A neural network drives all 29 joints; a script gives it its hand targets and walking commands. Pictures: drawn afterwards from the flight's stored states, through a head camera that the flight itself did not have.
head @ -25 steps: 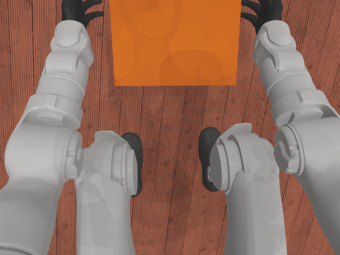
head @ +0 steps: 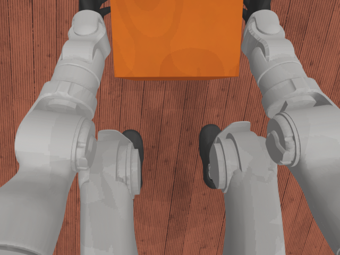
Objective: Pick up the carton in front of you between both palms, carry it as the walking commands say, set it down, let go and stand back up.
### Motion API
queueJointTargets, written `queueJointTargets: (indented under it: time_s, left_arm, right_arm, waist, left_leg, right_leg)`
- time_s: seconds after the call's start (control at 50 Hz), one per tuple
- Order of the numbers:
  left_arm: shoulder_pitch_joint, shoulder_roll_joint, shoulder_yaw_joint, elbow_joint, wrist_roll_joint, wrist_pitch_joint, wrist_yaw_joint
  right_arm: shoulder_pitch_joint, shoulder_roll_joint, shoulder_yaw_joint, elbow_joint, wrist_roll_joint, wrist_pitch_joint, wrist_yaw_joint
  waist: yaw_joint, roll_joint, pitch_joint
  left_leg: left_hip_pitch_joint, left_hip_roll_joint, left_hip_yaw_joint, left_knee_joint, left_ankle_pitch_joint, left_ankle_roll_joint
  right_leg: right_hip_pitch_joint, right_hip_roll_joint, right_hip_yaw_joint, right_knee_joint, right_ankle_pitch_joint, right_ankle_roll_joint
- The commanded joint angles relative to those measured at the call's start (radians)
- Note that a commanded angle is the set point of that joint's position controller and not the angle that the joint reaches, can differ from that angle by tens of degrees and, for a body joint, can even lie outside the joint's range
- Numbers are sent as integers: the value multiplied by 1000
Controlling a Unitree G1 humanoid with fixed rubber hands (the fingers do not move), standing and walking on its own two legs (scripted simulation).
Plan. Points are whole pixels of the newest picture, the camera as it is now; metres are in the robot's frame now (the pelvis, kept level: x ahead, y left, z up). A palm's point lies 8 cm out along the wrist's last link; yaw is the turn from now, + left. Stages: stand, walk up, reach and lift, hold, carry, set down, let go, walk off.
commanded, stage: reach and lift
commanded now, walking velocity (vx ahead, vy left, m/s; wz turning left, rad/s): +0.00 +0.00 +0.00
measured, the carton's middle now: (173, 32) +0.51 -0.02 -0.25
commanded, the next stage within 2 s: none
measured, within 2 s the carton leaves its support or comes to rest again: leaves its support in 0.06 s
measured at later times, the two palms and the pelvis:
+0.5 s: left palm out of the picture +0.50 +0.14 +0.02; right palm out of the picture +0.48 -0.16 +0.01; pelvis +0.01 +0.00 +0.08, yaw +0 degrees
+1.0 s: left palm out of the picture +0.47 +0.14 +0.16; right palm out of the picture +0.46 -0.16 +0.15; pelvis +0.04 +0.00 +0.20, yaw +0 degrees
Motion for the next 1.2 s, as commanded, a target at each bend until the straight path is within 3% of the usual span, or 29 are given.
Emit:
queueJointTargets:
  time_s: [0.0,0.04,0.16,0.22,0.26,0.28,0.32,0.42,0.44,0.48,0.54,0.56,0.58,0.6,0.66,0.68,0.7,0.74,0.76,0.78,0.8,0.88,0.9,0.92,0.94,1.0,1.06,1.1,1.18]
  left_arm:
    - [-519,-894,-194,-301,-7,-2,-229]
    - [-573,-951,-280,-434,-49,10,-228]
    - [-479,-1131,-331,-624,-52,97,-223]
    - [-448,-1146,-310,-712,10,144,-242]
    - [-355,-1215,-302,-657,42,195,-264]
    - [-327,-1245,-266,-597,87,220,-279]
    - [-270,-1264,-214,-557,127,238,-301]
    - [-230,-1284,-98,-423,224,268,-327]
    - [-253,-1240,-62,-421,242,271,-328]
    - [-217,-1242,-6,-348,284,283,-337]
    - [-226,-1302,-63,-420,259,262,-338]
    - [-254,-1292,-107,-478,229,251,-334]
    - [-175,-1304,-45,-389,263,262,-340]
    - [-178,-1338,-85,-439,242,261,-340]
    - [-158,-1324,-96,-452,273,281,-335]
    - [-170,-1353,-119,-494,234,277,-334]
    - [-142,-1362,-134,-481,248,284,-333]
    - [-54,-1397,-137,-448,245,293,-340]
    - [-80,-1358,-172,-493,228,289,-338]
    - [-54,-1377,-179,-497,214,291,-338]
    - [-80,-1372,-189,-563,221,286,-336]
    - [-10,-1397,-252,-577,174,287,-334]
    - [22,-1400,-255,-547,179,295,-336]
    - [53,-1442,-295,-585,166,293,-338]
    - [47,-1415,-295,-609,169,289,-334]
    - [151,-1410,-294,-592,188,276,-331]
    - [208,-1411,-256,-555,205,274,-333]
    - [233,-1400,-263,-544,218,267,-334]
    - [303,-1417,-278,-578,220,256,-325]
  right_arm:
    - [-533,876,246,-245,0,18,225]
    - [-523,950,265,-343,30,30,234]
    - [-547,1086,398,-708,60,96,230]
    - [-410,1189,373,-685,-4,168,257]
    - [-407,1192,391,-716,-19,201,276]
    - [-403,1185,341,-667,-61,213,286]
    - [-330,1206,309,-608,-115,252,296]
    - [-291,1264,191,-487,-200,281,320]
    - [-302,1266,159,-435,-223,293,321]
    - [-248,1250,96,-388,-280,297,327]
    - [-268,1253,108,-415,-259,277,330]
    - [-183,1308,116,-382,-266,282,329]
    - [-242,1263,129,-454,-264,276,328]
    - [-207,1295,146,-444,-264,282,329]
    - [-157,1318,138,-418,-278,303,349]
    - [-174,1312,167,-451,-265,306,349]
    - [-132,1346,185,-473,-241,300,347]
    - [-141,1328,233,-535,-242,305,347]
    - [-100,1343,262,-486,-214,317,349]
    - [-93,1366,281,-535,-208,312,349]
    - [-93,1388,289,-551,-200,310,347]
    - [-6,1385,322,-569,-209,315,341]
    - [-3,1377,327,-580,-192,312,343]
    - [39,1376,341,-611,-209,306,346]
    - [73,1389,334,-557,-198,310,346]
    - [143,1431,327,-540,-201,299,347]
    - [148,1381,343,-574,-206,289,335]
    - [218,1396,321,-546,-229,284,330]
    - [278,1414,325,-559,-239,271,331]
  waist:
    - [-8,-34,-1243]
    - [-28,29,-1442]
    - [-18,-6,-1743]
    - [5,-28,-1666]
    - [-7,-39,-1651]
    - [-3,49,-1571]
    - [-9,-31,-1535]
    - [-7,-33,-1360]
    - [28,-29,-1322]
    - [0,-16,-1275]
    - [13,17,-1360]
    - [-35,12,-1418]
    - [6,11,-1388]
    - [-35,5,-1427]
    - [-2,16,-1392]
    - [-32,-9,-1435]
    - [10,53,-1465]
    - [-17,2,-1475]
    - [25,11,-1428]
    - [-22,-33,-1458]
    - [40,-26,-1467]
    - [-26,-48,-1472]
    - [18,-4,-1432]
    - [-45,-7,-1466]
    - [1,29,-1404]
    - [19,-20,-1312]
    - [31,1,-1238]
    - [-18,-13,-1207]
    - [26,-4,-1173]
  left_leg:
    - [559,-88,108,-140,252,31]
    - [663,-84,119,-125,366,18]
    - [824,-115,132,-168,375,31]
    - [752,-125,145,-220,272,32]
    - [750,-123,132,-259,255,34]
    - [737,-122,145,-289,205,28]
    - [655,-127,142,-323,137,25]
    - [634,-124,131,-430,56,34]
    - [629,-131,136,-449,37,38]
    - [629,-129,125,-503,-25,41]
    - [685,-130,119,-535,99,26]
    - [757,-129,117,-545,133,26]
    - [727,-130,127,-556,113,25]
    - [801,-134,112,-578,124,25]
    - [855,-134,110,-639,78,24]
    - [871,-133,99,-635,105,27]
    - [914,-135,118,-656,131,18]
    - [934,-138,105,-682,143,22]
    - [931,-130,114,-688,157,16]
    - [980,-128,95,-700,155,26]
    - [963,-137,109,-707,177,23]
    - [1093,-135,78,-781,179,20]
    - [1097,-132,90,-792,176,20]
    - [1146,-129,71,-808,213,12]
    - [1167,-131,74,-845,224,5]
    - [1202,-129,60,-901,204,19]
    - [1255,-124,53,-963,208,20]
    - [1289,-117,38,-986,200,24]
    - [1411,-107,15,-1085,248,35]
  right_leg:
    - [566,87,-116,-141,264,-19]
    - [667,93,-117,-113,389,-21]
    - [791,120,-158,-150,380,-7]
    - [804,123,-143,-202,312,-12]
    - [769,123,-149,-247,269,-2]
    - [699,126,-142,-264,223,-13]
    - [767,124,-138,-320,176,-7]
    - [697,136,-129,-448,68,-15]
    - [681,129,-118,-465,37,-19]
    - [681,131,-117,-511,-7,-30]
    - [757,135,-116,-520,130,-28]
    - [815,140,-114,-531,182,-25]
    - [799,133,-109,-557,144,-26]
    - [853,132,-116,-572,151,-26]
    - [828,130,-111,-615,94,-31]
    - [854,133,-117,-618,116,-30]
    - [894,137,-92,-639,149,-35]
    - [955,132,-105,-674,160,-20]
    - [972,129,-88,-675,178,-17]
    - [991,138,-105,-683,180,-9]
    - [1060,134,-82,-711,202,-13]
    - [1109,135,-93,-763,206,-12]
    - [1141,128,-76,-776,197,-16]
    - [1144,134,-86,-790,229,-17]
    - [1152,135,-76,-806,242,-20]
    - [1199,129,-55,-890,205,-13]
    - [1278,127,-35,-956,202,-20]
    - [1312,123,-33,-991,225,-22]
    - [1380,119,-15,-1047,258,-22]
